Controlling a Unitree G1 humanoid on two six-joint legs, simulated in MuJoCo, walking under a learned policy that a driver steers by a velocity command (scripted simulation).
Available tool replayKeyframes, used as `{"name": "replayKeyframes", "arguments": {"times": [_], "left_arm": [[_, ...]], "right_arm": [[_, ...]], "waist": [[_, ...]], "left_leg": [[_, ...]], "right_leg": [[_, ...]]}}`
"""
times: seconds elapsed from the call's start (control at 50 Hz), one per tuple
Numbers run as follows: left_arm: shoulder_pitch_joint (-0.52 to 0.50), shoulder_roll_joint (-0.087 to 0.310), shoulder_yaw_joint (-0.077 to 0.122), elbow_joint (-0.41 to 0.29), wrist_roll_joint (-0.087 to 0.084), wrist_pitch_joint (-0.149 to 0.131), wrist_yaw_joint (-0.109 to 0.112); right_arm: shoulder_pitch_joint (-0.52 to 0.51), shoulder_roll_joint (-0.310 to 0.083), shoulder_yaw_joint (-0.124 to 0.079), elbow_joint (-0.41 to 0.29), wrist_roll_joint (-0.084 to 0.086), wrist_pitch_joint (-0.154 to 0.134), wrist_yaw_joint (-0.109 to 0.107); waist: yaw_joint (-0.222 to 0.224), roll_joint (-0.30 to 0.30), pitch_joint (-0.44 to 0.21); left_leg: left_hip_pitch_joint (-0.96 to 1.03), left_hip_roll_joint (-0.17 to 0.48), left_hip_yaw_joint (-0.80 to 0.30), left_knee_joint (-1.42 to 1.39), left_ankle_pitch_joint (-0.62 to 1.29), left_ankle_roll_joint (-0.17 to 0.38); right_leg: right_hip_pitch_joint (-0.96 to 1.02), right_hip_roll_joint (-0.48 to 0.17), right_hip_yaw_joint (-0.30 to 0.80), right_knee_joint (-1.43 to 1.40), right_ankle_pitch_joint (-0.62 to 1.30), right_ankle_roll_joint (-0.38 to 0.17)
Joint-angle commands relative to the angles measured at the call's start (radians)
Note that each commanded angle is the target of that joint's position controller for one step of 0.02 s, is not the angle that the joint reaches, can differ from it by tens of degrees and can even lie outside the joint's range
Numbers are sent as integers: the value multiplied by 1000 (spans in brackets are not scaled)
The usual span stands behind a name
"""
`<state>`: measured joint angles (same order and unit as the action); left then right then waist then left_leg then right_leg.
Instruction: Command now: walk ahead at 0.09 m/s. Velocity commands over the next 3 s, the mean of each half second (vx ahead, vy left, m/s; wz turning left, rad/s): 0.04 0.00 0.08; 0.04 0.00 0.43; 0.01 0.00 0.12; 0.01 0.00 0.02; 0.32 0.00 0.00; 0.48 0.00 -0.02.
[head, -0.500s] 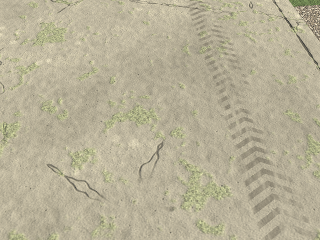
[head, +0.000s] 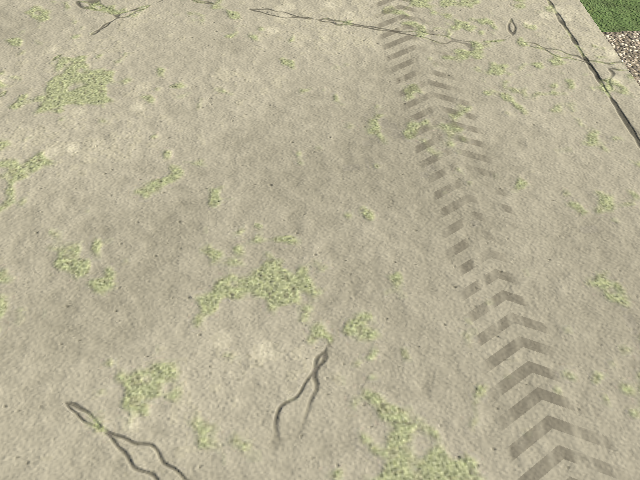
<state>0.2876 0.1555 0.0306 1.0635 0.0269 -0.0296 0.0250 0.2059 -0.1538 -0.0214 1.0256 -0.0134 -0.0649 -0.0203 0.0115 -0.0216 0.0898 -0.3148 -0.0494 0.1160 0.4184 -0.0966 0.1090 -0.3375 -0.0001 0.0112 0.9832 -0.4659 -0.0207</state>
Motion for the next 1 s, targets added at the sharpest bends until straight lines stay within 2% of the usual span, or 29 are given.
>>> {"name": "replayKeyframes", "arguments": {"times": [0.02, 0.06, 0.12, 0.18, 0.2, 0.22, 0.24, 0.26, 0.32, 0.36, 0.42, 0.48, 0.52, 0.54, 0.56, 0.58, 0.6, 0.62, 0.64, 0.66, 0.68, 0.7, 0.72, 0.76, 0.78, 0.82, 0.86, 0.94, 1.0], "left_arm": [[212, -3, -3, 46, 2, 41, 6], [162, 12, -5, 41, 0, 54, 15], [114, 27, -8, 38, -5, 58, 15], [128, 17, -18, 54, 1, 43, 14], [134, 31, -20, 52, 7, 33, 15], [111, 61, -17, 48, -1, 24, 17], [99, 47, -20, 54, -14, 17, 15], [89, 32, -25, 54, -17, 8, 15], [73, 40, -23, 48, -21, -5, 22], [71, 64, -10, 31, -18, -4, 30], [82, 99, 13, 4, -13, 4, 45], [105, 140, 44, -10, -8, 18, 57], [73, 149, 57, -33, -5, 26, 63], [66, 146, 60, -46, -2, 24, 61], [58, 149, 63, -58, 0, 19, 56], [36, 154, 66, -69, 1, 16, 54], [14, 164, 68, -77, 2, 14, 50], [2, 171, 73, -79, 6, 14, 44], [21, 155, 72, -95, 1, 14, 35], [-31, 127, 66, -150, -14, 18, 30], [-43, 106, 54, -163, -10, 29, 27], [-43, 97, 50, -159, -12, 35, 23], [-66, 90, 45, -166, -17, 30, 19], [-75, 131, 53, -176, -7, 21, 15], [-70, 138, 54, -179, -4, 24, 13], [-73, 134, 52, -193, -9, 35, 12], [-89, 128, 48, -209, -12, 46, 13], [-129, 130, 43, -233, -10, 61, 13], [-149, 130, 39, -246, -11, 63, 11]], "right_arm": [[48, -87, -4, -18, -10, -8, -5], [64, -105, -6, -12, -12, -2, -3], [68, -114, -9, -7, -5, 21, -3], [73, -107, -10, 0, 7, 42, -6], [89, -100, -11, 6, 8, 46, -6], [125, -81, -12, 9, 15, 51, -4], [125, -68, -9, 17, 14, 53, -2], [137, -62, -8, 24, 9, 52, -1], [155, -69, -8, 41, 2, 49, 1], [110, -82, -12, 18, 4, 46, 1], [55, -87, -18, -31, 5, 48, 2], [63, -74, -22, -62, -6, 55, 2], [90, -67, -28, -74, -19, 62, 2], [99, -64, -30, -80, -22, 64, 4], [90, -61, -33, -93, -22, 65, 9], [65, -59, -34, -110, -23, 64, 14], [68, -51, -34, -117, -18, 60, 16], [97, -52, -36, -114, -14, 51, 14], [115, -124, -55, -119, -13, 40, 7], [213, -232, -87, -112, -9, 31, 6], [261, -242, -86, -98, -13, 35, 8], [233, -236, -89, -111, -9, 39, 1], [178, -234, -91, -133, -11, 46, -8], [97, -183, -79, -166, 1, 56, -16], [100, -170, -76, -172, 2, 57, -13], [128, -184, -81, -174, 5, 54, -9], [140, -204, -87, -179, 4, 55, -9], [128, -200, -81, -192, -7, 62, -7], [103, -206, -78, -201, -14, 69, -3]], "waist": [[48, 90, -136], [30, 112, -130], [15, 132, -95], [25, 75, -35], [16, 51, -12], [-25, -10, 22], [-27, -60, 34], [-38, -74, 16], [-48, -38, -12], [-35, -10, -9], [-18, -21, -23], [-15, -65, -28], [-25, -94, -40], [-23, -97, -59], [-17, -96, -50], [-18, -76, -5], [-30, -57, 9], [-46, -26, 3], [-37, 129, -6], [-78, 335, -49], [-66, 243, -108], [-52, 121, -112], [-38, 63, -107], [-12, 71, -122], [-12, 81, -143], [-15, 70, -168], [-20, 71, -173], [-36, 120, -154], [-43, 132, -128]], "left_leg": [[15, 255, -195, -164, 365, 102], [14, 250, -214, -190, 142, 91], [-33, 243, -251, -242, -229, 69], [-106, 225, -262, -247, -412, 5], [-106, 206, -257, -229, -412, -28], [-68, 152, -217, -216, -332, -51], [37, 127, -180, -169, -225, -55], [124, 124, -169, -127, -145, -53], [164, 132, -176, -103, -81, -47], [94, 122, -181, -78, -79, -39], [0, 91, -173, 5, -91, -29], [-75, 45, -126, 157, -120, -29], [-96, 43, -112, 288, -208, -23], [-103, 47, -105, 335, -287, -14], [-122, 51, -91, 374, -355, -2], [-139, 62, -84, 365, -358, 2], [-110, 61, -77, 298, -325, 4], [-33, 51, -96, 193, -231, 9], [24, 126, -283, 53, -73, 41], [156, 333, -657, -81, 255, 160], [236, 384, -725, -96, 411, 218], [227, 362, -633, -61, 429, 226], [210, 322, -572, -58, 397, 204], [212, 250, -473, -68, 436, 157], [223, 236, -453, -64, 486, 149], [255, 227, -440, -59, 522, 145], [270, 225, -443, -68, 470, 143], [205, 213, -449, -111, 260, 138], [138, 203, -460, -133, 112, 132]], "right_leg": [[128, -17, -6, -125, 26, 17], [126, -20, -15, -224, 44, 16], [151, -22, -29, -325, 111, 9], [236, -40, -18, -526, 231, -9], [235, -84, 33, -599, 235, -16], [149, -108, 82, -625, 177, -29], [46, -110, 95, -665, 125, -29], [6, -115, 101, -698, 120, -22], [39, -105, 79, -704, 181, -14], [88, -104, 60, -672, 218, -25], [122, -131, 61, -648, 208, -54], [129, -214, 93, -643, 235, -108], [105, -288, 112, -612, 323, -155], [101, -322, 131, -617, 254, -174], [94, -346, 156, -628, 131, -188], [74, -355, 155, -618, 156, -188], [61, -339, 118, -579, 236, -163], [37, -295, 51, -501, 304, -115], [-34, -184, -72, -328, 271, -42], [-210, 16, -180, -16, -35, 41], [-265, 28, -42, 131, -195, 32], [-268, 3, -3, 198, -144, 26], [-281, -16, 15, 204, -71, 20], [-264, -40, 28, 146, 38, 17], [-246, -31, 23, 137, 62, 21], [-245, -21, 24, 107, 82, 34], [-253, -16, 25, 56, 92, 45], [-195, -13, 19, -51, 99, 51], [-120, -5, 13, -134, 93, 41]]}}
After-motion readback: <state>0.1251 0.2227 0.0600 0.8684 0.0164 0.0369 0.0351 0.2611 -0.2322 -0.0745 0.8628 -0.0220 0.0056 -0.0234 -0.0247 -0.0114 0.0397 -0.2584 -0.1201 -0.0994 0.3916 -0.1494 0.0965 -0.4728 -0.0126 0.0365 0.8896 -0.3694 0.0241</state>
